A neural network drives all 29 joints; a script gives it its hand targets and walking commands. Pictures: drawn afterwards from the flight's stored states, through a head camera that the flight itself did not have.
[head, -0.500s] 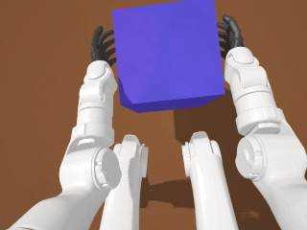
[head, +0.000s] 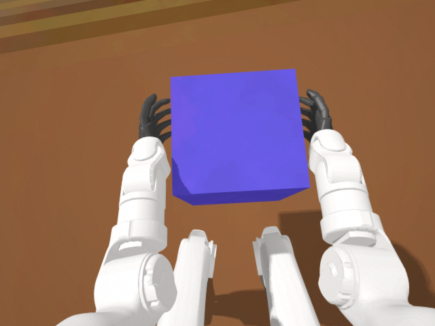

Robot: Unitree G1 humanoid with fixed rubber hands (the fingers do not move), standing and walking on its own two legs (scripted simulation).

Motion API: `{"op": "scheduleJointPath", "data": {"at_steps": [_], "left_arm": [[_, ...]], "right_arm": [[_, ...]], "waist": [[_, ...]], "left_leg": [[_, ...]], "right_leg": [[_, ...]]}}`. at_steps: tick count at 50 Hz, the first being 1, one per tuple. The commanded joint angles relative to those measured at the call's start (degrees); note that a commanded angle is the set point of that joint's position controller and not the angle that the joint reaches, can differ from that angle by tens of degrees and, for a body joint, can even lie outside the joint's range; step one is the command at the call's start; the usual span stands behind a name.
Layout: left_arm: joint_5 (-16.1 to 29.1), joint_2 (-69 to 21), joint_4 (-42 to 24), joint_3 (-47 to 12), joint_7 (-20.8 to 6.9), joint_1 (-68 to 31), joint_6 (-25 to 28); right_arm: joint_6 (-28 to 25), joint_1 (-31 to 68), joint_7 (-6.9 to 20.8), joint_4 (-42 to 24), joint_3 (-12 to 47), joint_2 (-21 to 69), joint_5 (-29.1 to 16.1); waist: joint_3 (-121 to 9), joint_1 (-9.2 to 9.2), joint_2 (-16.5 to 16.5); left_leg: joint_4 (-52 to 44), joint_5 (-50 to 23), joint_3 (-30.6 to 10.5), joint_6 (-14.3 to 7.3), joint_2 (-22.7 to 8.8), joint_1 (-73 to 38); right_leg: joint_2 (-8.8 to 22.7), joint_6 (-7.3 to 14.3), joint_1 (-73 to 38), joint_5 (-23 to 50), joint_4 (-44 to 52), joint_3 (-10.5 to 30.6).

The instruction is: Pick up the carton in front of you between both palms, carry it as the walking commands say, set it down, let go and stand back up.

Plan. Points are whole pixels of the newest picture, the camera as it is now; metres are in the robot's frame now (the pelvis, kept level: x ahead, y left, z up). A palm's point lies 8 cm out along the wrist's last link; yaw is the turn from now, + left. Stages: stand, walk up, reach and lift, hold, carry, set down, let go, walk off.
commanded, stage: reach and lift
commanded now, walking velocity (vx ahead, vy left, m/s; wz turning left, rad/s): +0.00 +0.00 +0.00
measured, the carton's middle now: (234, 150) +0.45 -0.01 -0.12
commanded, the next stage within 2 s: hold in 1.92 s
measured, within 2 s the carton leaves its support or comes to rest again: neither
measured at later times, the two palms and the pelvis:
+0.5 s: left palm (105, 119) +0.41 +0.14 +0.12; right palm (362, 115) +0.40 -0.16 +0.11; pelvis +0.05 +0.00 +0.14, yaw -1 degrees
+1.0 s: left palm (0, 83) +0.37 +0.15 +0.25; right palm out of the picture +0.36 -0.15 +0.24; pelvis +0.08 +0.00 +0.22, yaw -1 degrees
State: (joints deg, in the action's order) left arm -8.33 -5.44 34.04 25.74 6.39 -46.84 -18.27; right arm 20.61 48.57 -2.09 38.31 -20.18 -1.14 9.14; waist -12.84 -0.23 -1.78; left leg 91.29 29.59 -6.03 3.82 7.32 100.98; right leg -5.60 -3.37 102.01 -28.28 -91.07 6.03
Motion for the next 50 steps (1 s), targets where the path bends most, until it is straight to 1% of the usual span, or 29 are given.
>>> {"op": "scheduleJointPath", "data": {"at_steps": [1,15,20,26,32,39,43,46,50], "left_arm": [[7.5,-62.1,5.3,-36.3,-15.3,-30.3,-1.2],[4.5,-63.3,6.9,-35.7,-15.9,-16.9,0.3],[4.0,-63.5,6.3,-36.5,-16.2,-10.7,0.1],[3.7,-62.9,3.8,-38.6,-16.7,-3.2,-0.5],[4.5,-62.1,-0.4,-41.7,-17.4,3.6,-3.0],[5.7,-61.7,-5.7,-44.4,-18.7,9.2,-8.8],[5.9,-61.2,-8.2,-44.6,-19.3,11.5,-12.4],[4.8,-59.9,-7.4,-42.1,-19.8,10.4,-14.5],[3.9,-59.8,-5.9,-39.2,-20.8,5.4,-15.4]], "right_arm": [[-1.8,32.0,14.2,-1.3,31.8,63.3,-8.9],[-3.6,19.3,14.1,-1.5,30.9,64.9,-5.9],[-3.4,13.8,14.2,-3.2,32.2,65.2,-5.7],[-2.8,6.5,14.0,-5.9,34.5,65.0,-6.0],[-0.4,-0.1,13.7,-9.8,37.8,65.4,-7.0],[5.3,-4.8,14.1,-16.0,40.9,65.1,-8.8],[9.1,-6.5,14.6,-18.3,41.3,64.4,-9.1],[11.5,-6.2,15.0,-17.7,38.4,62.7,-7.5],[12.5,-2.3,15.9,-15.9,34.5,63.2,-5.8]], "waist": [[-48.4,0.89,2.8],[-35.2,0.67,2.1],[-31.7,0.48,2.5],[-26.9,0.41,2.4],[-21.4,0.18,2.4],[-13.0,0.17,2.0],[-7.7,0.41,1.2],[-0.9,0.55,1.0],[3.7,0.85,1.0]], "left_leg": [[-15.7,-12.1,8.3,-1.2,3.7,-31.6],[-32.4,-12.9,4.5,-2.3,2.0,-48.6],[-38.7,-17.0,3.0,-2.7,1.1,-56.7],[-46.1,-24.2,1.6,-2.9,0.3,-66.9],[-54.2,-31.1,0.9,-2.6,-0.4,-77.3],[-63.2,-34.1,0.6,-2.7,-1.3,-87.4],[-66.5,-32.7,0.8,-2.4,-1.9,-90.7],[-68.8,-26.7,1.0,-2.7,-2.1,-90.5],[-70.2,-17.9,1.5,-3.2,-2.5,-88.9]], "right_leg": [[-3.9,1.8,-39.2,13.1,15.5,-8.4],[-2.6,2.6,-54.9,13.3,31.7,-4.9],[-2.0,2.8,-62.2,17.1,37.8,-3.7],[-1.3,2.9,-71.5,23.7,45.4,-2.3],[-0.9,2.8,-82.2,30.6,53.8,-1.2],[-0.1,2.3,-92.8,33.5,62.9,-0.9],[0.3,2.4,-95.5,31.1,66.5,-1.2],[0.4,2.7,-94.7,24.6,68.5,-1.7],[0.6,3.2,-93.7,16.6,69.1,-2.3]]}}
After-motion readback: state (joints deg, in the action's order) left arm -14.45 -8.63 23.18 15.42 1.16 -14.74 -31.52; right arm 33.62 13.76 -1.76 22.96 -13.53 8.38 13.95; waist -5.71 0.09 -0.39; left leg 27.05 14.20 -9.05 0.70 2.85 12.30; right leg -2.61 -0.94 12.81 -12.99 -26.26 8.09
